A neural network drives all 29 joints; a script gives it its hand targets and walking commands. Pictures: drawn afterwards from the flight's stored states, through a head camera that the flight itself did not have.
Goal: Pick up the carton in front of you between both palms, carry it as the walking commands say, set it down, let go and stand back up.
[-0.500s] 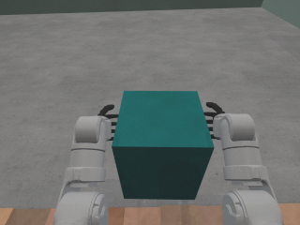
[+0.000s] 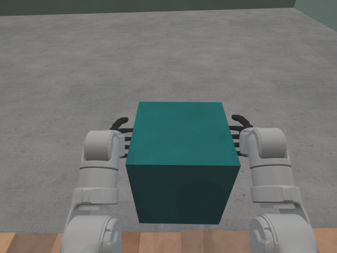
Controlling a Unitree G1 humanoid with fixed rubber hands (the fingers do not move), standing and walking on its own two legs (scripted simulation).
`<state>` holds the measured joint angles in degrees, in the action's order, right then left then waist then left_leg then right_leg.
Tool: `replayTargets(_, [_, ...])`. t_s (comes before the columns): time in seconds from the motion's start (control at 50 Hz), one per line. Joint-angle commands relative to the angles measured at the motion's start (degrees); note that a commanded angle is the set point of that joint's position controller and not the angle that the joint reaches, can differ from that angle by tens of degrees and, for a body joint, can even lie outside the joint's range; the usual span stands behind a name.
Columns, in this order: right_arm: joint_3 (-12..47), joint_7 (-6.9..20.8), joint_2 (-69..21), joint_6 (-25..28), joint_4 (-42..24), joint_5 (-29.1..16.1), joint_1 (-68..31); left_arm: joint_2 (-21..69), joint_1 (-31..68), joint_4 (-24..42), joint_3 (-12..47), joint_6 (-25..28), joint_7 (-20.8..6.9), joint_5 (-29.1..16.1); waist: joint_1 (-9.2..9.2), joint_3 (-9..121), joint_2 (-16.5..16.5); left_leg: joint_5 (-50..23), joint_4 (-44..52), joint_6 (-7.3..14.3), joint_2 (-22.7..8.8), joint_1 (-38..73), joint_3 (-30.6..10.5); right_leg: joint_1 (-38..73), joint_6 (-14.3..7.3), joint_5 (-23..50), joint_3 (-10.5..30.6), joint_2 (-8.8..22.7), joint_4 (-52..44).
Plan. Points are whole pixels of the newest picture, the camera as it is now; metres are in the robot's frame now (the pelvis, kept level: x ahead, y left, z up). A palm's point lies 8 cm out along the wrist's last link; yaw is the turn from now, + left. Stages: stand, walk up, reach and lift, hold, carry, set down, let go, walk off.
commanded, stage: carry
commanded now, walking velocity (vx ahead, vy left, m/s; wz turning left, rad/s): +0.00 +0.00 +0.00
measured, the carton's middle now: (179, 164) +0.35 +0.00 +0.05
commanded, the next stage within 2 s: none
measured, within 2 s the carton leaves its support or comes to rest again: neither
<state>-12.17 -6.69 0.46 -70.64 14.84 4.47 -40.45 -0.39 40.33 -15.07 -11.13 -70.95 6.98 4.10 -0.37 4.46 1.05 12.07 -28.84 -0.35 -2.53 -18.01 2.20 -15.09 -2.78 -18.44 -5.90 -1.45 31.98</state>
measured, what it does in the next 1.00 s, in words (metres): walks ahead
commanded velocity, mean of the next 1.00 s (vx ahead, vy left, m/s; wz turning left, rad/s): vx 0.27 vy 0.00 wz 0.00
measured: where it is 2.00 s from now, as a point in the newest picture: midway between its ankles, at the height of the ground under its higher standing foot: (167, 199)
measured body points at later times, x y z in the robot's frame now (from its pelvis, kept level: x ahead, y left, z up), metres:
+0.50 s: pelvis +0.00 +0.00 +0.00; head -0.01 +0.00 +0.45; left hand +0.36 +0.16 +0.12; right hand +0.36 -0.15 +0.12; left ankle +0.03 +0.12 -0.74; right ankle -0.01 -0.09 -0.73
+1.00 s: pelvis +0.11 +0.01 +0.00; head +0.11 +0.00 +0.45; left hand +0.49 +0.14 +0.13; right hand +0.46 -0.17 +0.13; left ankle +0.03 +0.12 -0.74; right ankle +0.17 -0.09 -0.72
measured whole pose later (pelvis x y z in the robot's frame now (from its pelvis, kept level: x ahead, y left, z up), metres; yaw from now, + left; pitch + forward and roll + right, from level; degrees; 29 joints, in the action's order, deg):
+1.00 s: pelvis +0.11 +0.01 +0.00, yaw -1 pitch +4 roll -1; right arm -10.0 -9.2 0.9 -71.9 11.0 1.5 -40.6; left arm -1.5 42.0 -12.6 -12.4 -72.2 7.1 3.0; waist 3.2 4.5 2.4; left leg 20.2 -25.8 0.1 -3.0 -8.9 4.2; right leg -26.8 -1.2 -20.7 -7.5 0.7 36.0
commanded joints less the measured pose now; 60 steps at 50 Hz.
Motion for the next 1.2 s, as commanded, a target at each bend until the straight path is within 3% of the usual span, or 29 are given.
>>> replayTargets(0.0, [30.1,13.2,-65.3,1.5,-6.3,-25.0,-42.0,65.1,43.3,7.7,29.8,2.2,-13.5,-25.0,0.22,21.7,-0.3,-15.2,1.3,2.4,-5.5,8.4,-3.4,6.9,0.1,16.7,6.1,7.8,-4.1])
replayTargets(0.46, [30.2,13.3,-65.2,1.3,-6.7,-25.0,-42.1,65.3,43.4,8.0,30.0,2.1,-13.5,-25.1,0.21,21.9,-0.2,-15.8,1.5,2.5,-5.8,8.5,-3.2,7.1,0.3,16.2,5.5,8.0,-4.1])
replayTargets(0.5, [30.3,13.3,-65.2,1.4,-6.7,-25.0,-42.5,65.2,43.5,7.9,30.1,2.1,-13.4,-25.2,0.14,21.9,-0.1,-6.6,2.4,2.9,-5.2,7.7,-3.1,6.6,-0.2,8.6,5.4,7.6,-4.8])
replayTargets(0.54, [30.4,13.2,-65.3,1.4,-6.2,-25.0,-42.7,65.3,43.8,7.8,30.3,2.0,-13.4,-25.4,0.24,20.0,-0.3,10.5,3.7,3.4,-4.4,3.7,-3.4,7.1,-1.1,-4.2,5.7,7.2,-6.5])
replayTargets(0.56, [30.2,13.2,-65.3,1.4,-5.8,-24.9,-42.6,65.3,44.1,7.5,30.2,2.0,-13.4,-25.4,0.20,18.7,-1.2,13.7,2.9,3.4,-4.0,1.2,-3.0,8.3,-1.6,-6.7,7.0,7.8,-8.0])
replayTargets(0.64, [29.8,13.5,-65.4,1.5,-4.2,-25.0,-42.0,64.4,43.0,5.9,28.9,2.1,-13.4,-24.8,-1.28,17.0,-8.7,11.5,-5.7,1.1,1.4,-7.9,5.5,18.9,-4.9,-5.2,14.2,14.2,-11.9])
replayTargets(0.66, [29.4,13.5,-65.2,1.7,-3.7,-24.8,-41.7,64.5,43.2,5.7,28.7,2.2,-13.5,-24.7,-0.68,16.7,-8.7,12.8,-4.0,1.0,2.2,-7.1,7.0,19.2,-5.1,-5.4,13.7,14.6,-10.9])
replayTargets(0.7, [28.8,13.5,-65.2,2.0,-3.2,-24.5,-41.4,65.2,44.8,6.2,29.1,2.2,-13.7,-25.1,1.54,17.5,-5.6,11.2,-0.9,1.1,3.0,4.3,8.0,12.8,-3.3,-7.6,8.5,12.4,-6.6])
replayTargets(0.72, [28.7,13.5,-65.4,2.2,-2.9,-24.5,-41.1,65.6,45.6,6.6,29.5,2.2,-13.9,-25.4,2.87,17.7,-1.7,11.8,1.2,2.4,1.6,13.5,4.7,5.3,-1.3,-9.3,4.0,9.8,-2.4])
replayTargets(0.74, [28.7,13.4,-65.3,2.5,-3.0,-24.5,-40.7,65.9,46.1,6.8,29.7,2.2,-13.9,-25.6,4.31,17.6,6.2,17.1,5.8,6.0,-5.5,21.0,-8.4,-4.5,1.5,-9.5,-1.0,5.9,7.3])
replayTargets(0.76, [28.8,13.3,-64.9,2.5,-3.1,-24.7,-40.4,65.7,45.8,6.4,29.4,2.1,-13.8,-25.5,4.54,14.4,12.4,15.3,11.2,10.2,-12.4,24.2,-23.7,-16.3,2.8,-11.4,-1.3,2.4,11.6])
replayTargets(0.78, [28.8,13.2,-64.6,2.5,-4.0,-25.1,-40.9,65.4,45.4,5.5,29.0,2.2,-13.7,-25.0,4.73,12.4,11.9,13.2,14.4,14.3,-17.0,25.1,-31.9,-23.4,2.2,-16.8,1.3,1.5,16.0])
replayTargets(0.8, [29.1,13.1,-64.4,2.7,-6.4,-25.7,-43.7,65.7,45.9,5.7,28.7,2.4,-13.5,-24.8,4.89,12.9,8.7,10.5,14.1,16.5,-19.3,26.1,-32.4,-26.8,1.6,-17.6,3.0,3.0,20.6])
replayTargets(0.82, [30.3,13.0,-65.5,2.5,-7.9,-27.0,-45.8,65.7,44.9,5.1,28.7,2.4,-13.2,-24.7,4.75,13.9,6.0,9.4,14.1,16.3,-19.1,25.8,-30.0,-27.7,1.4,-16.2,3.7,4.2,22.2])
replayTargets(0.84, [31.5,13.0,-65.9,2.6,-10.2,-28.3,-47.9,65.7,44.5,5.6,28.9,2.4,-12.9,-24.8,4.30,14.1,5.1,9.0,14.8,14.8,-17.8,24.2,-25.8,-26.8,1.5,-13.7,3.6,4.9,20.2])
replayTargets(0.88, [33.1,12.9,-66.3,2.4,-13.2,-30.1,-50.2,65.1,44.3,7.1,28.6,2.2,-12.0,-24.8,3.85,16.1,7.5,3.5,14.4,11.6,-14.6,22.2,-17.8,-21.9,1.9,-9.1,0.5,3.5,15.2])
replayTargets(0.94, [33.6,12.4,-65.4,1.6,-15.2,-30.8,-49.8,63.2,43.7,9.4,28.5,1.6,-10.8,-24.5,3.26,17.2,8.2,-2.0,12.0,9.7,-11.4,17.8,-9.5,-12.9,1.8,-2.3,-2.4,1.2,5.8])
replayTargets(0.98, [34.0,12.0,-64.5,0.7,-16.2,-31.0,-49.8,61.8,43.7,11.0,28.6,1.0,-10.2,-24.4,1.05,19.7,6.0,-2.9,4.9,7.2,-8.2,10.2,-2.2,3.7,0.9,5.2,-5.8,-0.7,-5.4])
replayTargets(1.0, [34.1,11.7,-63.9,0.1,-16.1,-31.0,-49.1,60.9,43.5,11.5,28.4,0.5,-9.9,-24.4,-0.71,23.1,2.3,-5.7,-2.7,5.4,-6.4,2.4,1.2,18.4,-0.6,5.0,-4.6,0.1,-5.8])
replayTargets(1.02, [34.0,11.7,-63.1,-0.9,-16.7,-31.1,-49.8,58.5,42.4,11.4,27.9,0.2,-9.5,-23.3,-3.03,29.2,-11.8,3.2,-20.0,1.2,-1.1,-11.2,5.9,32.4,-6.7,-7.2,20.3,15.4,-9.6])
replayTargets(1.04, [33.0,11.9,-62.1,-1.8,-16.3,-30.9,-51.5,56.6,42.5,11.2,27.2,0.1,-9.3,-22.3,-4.73,26.2,-21.7,21.1,-30.0,0.6,4.7,-25.2,2.6,36.2,-12.4,-3.1,37.9,22.0,-14.4])
replayTargets(1.06, [33.6,11.7,-62.3,-2.0,-15.8,-30.6,-53.0,56.1,44.3,13.8,27.7,-0.5,-9.2,-22.6,-4.36,24.4,-14.0,22.5,-39.0,2.0,2.3,-29.0,-2.7,34.7,-13.8,0.3,37.4,23.4,-12.4])
replayTargets(1.08, [32.6,11.6,-61.7,-2.4,-15.4,-30.4,-52.3,56.9,47.2,16.5,28.9,-1.2,-9.3,-24.2,-4.51,23.6,-6.9,20.6,-41.4,2.9,0.8,-31.3,-4.0,33.2,-13.2,5.9,33.5,22.5,-10.1])
replayTargets(1.1, [32.1,11.3,-61.1,-2.9,-15.5,-29.8,-51.6,57.5,50.4,19.3,30.2,-1.7,-9.4,-25.7,-4.16,23.1,-3.2,18.0,-40.0,3.4,-0.6,-31.9,-4.5,32.0,-11.3,9.2,28.7,20.9,-9.1])
replayTargets(1.14, [30.3,10.3,-59.4,-4.1,-15.0,-27.6,-49.9,57.9,53.9,21.7,31.0,-2.9,-10.0,-27.6,-3.20,23.4,-5.2,12.4,-34.7,2.7,-1.1,-28.8,-3.3,29.0,-8.3,12.7,21.2,18.2,-10.0])
replayTargets(1.18, [29.0,9.4,-57.9,-5.0,-14.0,-25.2,-48.6,58.3,54.3,21.4,30.9,-4.1,-10.9,-28.7,-3.25,22.8,-7.6,8.8,-29.8,1.7,-0.1,-27.4,-1.7,27.4,-8.2,15.8,17.6,16.8,-11.1])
